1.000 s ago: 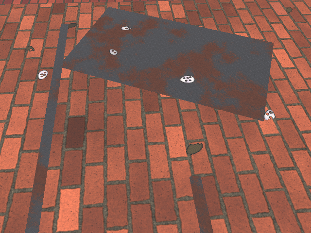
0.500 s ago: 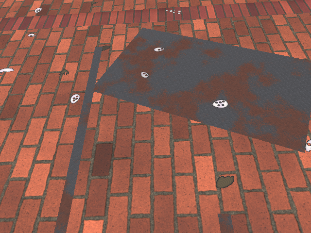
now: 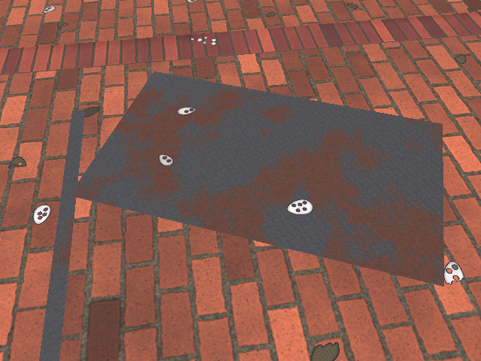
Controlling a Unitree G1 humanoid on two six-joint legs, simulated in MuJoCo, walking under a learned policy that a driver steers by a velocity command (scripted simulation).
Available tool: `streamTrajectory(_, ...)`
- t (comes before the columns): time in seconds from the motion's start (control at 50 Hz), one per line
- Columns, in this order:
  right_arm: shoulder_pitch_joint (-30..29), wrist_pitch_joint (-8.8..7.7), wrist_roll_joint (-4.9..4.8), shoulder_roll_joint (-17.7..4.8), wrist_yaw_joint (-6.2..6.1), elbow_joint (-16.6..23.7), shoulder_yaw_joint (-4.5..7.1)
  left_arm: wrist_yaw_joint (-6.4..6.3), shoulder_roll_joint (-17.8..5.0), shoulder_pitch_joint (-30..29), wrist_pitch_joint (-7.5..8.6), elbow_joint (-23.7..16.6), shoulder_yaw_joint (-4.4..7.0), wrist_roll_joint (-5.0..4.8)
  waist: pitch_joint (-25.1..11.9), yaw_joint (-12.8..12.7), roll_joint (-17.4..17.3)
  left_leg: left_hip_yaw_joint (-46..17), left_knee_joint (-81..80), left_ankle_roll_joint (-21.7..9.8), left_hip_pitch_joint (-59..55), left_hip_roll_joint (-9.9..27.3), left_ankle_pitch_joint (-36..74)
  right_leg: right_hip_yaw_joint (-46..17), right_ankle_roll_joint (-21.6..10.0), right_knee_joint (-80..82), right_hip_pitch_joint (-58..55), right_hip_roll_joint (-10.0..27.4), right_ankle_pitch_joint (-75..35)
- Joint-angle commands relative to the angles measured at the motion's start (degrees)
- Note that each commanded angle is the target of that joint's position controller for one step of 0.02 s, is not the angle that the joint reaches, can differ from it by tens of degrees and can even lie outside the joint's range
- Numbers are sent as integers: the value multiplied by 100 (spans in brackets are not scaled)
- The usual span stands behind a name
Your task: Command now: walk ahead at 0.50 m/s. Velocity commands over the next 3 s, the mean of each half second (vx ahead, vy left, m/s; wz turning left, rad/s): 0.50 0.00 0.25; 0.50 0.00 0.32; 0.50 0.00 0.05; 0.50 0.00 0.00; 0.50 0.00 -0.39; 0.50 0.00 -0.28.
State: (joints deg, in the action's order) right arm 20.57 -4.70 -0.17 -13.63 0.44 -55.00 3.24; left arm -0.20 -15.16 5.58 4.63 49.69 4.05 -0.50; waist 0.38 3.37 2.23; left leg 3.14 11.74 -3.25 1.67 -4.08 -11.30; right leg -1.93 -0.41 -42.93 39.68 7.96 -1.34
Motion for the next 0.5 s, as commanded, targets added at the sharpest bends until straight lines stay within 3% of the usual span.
streamTrajectory(0.02, -39, -73, -68, -958, -67, 242, 181, 98, -168, -565, 65, -411, -43, -33, 475, -29, -483, -688, -617, -853, 487, 1542, 1087, 149, -5, 764, -311, -175, -558)
streamTrajectory(0.08, 212, 8, -106, -999, -92, 74, 208, 198, -263, -935, 90, -607, -56, -56, 546, 16, -466, -726, -335, -787, -199, 1819, 1221, 64, -141, 1161, -169, -235, -244)
streamTrajectory(0.12, 240, 70, -120, -1055, -107, 29, 238, 243, -394, -919, 116, -667, -22, -55, 464, -86, -515, -825, -18, -702, -489, 1948, 1653, 86, -263, 1338, -440, -329, 212)
streamTrajectory(0.14, 179, 99, -120, -1098, -108, 37, 248, 245, -506, -700, 134, -637, 27, -56, 320, -247, -601, -854, 292, -648, -529, 1928, 2289, 171, -327, 1406, -874, -459, 454)
streamTrajectory(0.16, 58, 134, -112, -1106, -104, 65, 241, 228, -674, -127, 152, -491, 124, -51, -26, -589, -643, -757, 986, -552, -436, 1751, 3153, 331, -436, 1537, -1732, -651, 535)
streamTrajectory(0.18, 27, 154, -69, -947, -102, 125, 171, 176, -990, 924, 162, -194, 276, -26, -720, -1028, -553, -562, 2219, -377, 168, 1400, 3172, 247, -624, 1412, -3297, -562, 435)
streamTrajectory(0.2, 458, 107, 2, -440, -73, 279, 11, 121, -1551, 1821, 167, -43, 412, 115, -1746, -1051, 377, -216, 4428, -14, 2172, 718, 1311, -1601, -1247, 1334, -5688, 899, 786)
streamTrajectory(0.22, 809, 5, -58, -86, -59, 198, -107, 155, -1459, 2061, 142, 34, 366, 72, -2460, -966, 1392, -730, 5732, 124, 3413, 80, -2244, -3692, -1663, 2239, -6500, 1675, 1794)
streamTrajectory(0.24, 292, -58, -240, -771, -58, 240, 84, 135, -955, 1820, 152, 5, 221, 43, -1776, -1054, 858, -1172, 6289, 43, 3926, 392, -2113, -3309, -1359, 2474, -5944, 1473, 2247)
streamTrajectory(0.26, -142, -84, -308, -925, -77, 392, 133, 110, -768, 1289, 161, -85, 153, 27, -1005, -922, 627, -996, 6261, -23, 4121, 683, -1557, -2470, -1121, 2631, -5087, 1340, 2031)
streamTrajectory(0.28, -345, -71, -253, -881, -116, 410, 152, 107, -590, 841, 174, -136, 95, 52, -604, -739, 296, -911, 6011, -19, 3888, 936, -1049, -1877, -1009, 2853, -4280, 1139, 1672)
streamTrajectory(0.3, -313, -7, -205, -777, -133, 382, 191, 114, -444, 575, 200, -142, 59, 90, -320, -545, 331, -938, 5735, -9, 3581, 1113, -709, -1340, -915, 3088, -3686, 944, 1363)
streamTrajectory(0.34, -84, 160, -210, -483, -114, 312, 190, 120, -327, 402, 245, -74, 49, 143, -174, -319, 402, -926, 5557, 5, 3119, 1240, -406, -685, -884, 3414, -3128, 747, 1033)
streamTrajectory(0.36, -107, 227, -211, -405, -116, 339, 192, 109, -374, 405, 269, -29, 65, 143, -70, -270, 343, -918, 5489, 26, 3170, 1260, -278, -412, -912, 3515, -3009, 729, 802)
streamTrajectory(0.4, -336, 313, -178, -416, -131, 458, 221, 58, -497, 481, 293, 51, 108, 159, 115, -250, 205, -987, 5200, 79, 3503, 1270, 168, -11, -948, 3636, -2998, 721, 457)
streamTrajectory(0.5, -1065, 262, -105, -368, 7, 723, 209, -84, -678, 676, 224, 141, 150, 154, 341, -401, 57, -753, 3702, 166, 3756, 1169, 1413, 816, -850, 3740, -3320, 612, 48)
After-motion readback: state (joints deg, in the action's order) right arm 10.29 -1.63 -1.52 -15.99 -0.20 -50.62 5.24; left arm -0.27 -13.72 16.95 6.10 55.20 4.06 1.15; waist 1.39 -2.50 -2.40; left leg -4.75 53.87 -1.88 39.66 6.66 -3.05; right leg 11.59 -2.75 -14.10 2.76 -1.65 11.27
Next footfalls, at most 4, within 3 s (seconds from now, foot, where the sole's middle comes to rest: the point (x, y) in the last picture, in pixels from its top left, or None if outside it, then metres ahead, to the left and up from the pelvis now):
0.18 right None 0.30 -0.15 -0.78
0.74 left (189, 348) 0.55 0.14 -0.78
1.28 right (221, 229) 0.94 0.04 -0.78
1.84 left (128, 185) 1.15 0.36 -0.78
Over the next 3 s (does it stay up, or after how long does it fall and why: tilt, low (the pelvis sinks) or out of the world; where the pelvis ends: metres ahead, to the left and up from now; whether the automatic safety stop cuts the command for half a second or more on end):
stays up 1.69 0.35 -0.01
